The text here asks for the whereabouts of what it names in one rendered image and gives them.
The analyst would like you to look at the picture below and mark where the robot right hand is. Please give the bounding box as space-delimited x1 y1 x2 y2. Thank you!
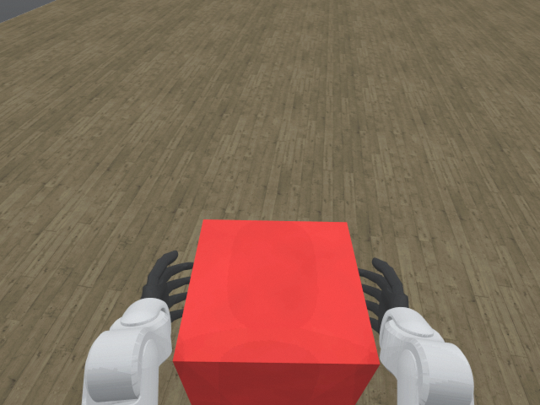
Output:
358 257 409 335

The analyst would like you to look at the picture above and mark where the right robot forearm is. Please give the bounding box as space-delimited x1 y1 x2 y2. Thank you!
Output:
379 307 474 405

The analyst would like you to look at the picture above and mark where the carton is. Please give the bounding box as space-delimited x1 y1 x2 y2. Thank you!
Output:
173 219 380 405

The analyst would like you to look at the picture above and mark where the left robot forearm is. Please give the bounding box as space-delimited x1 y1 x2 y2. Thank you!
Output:
82 298 172 405

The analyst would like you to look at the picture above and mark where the robot left hand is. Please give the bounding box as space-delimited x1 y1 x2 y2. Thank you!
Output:
141 251 194 322

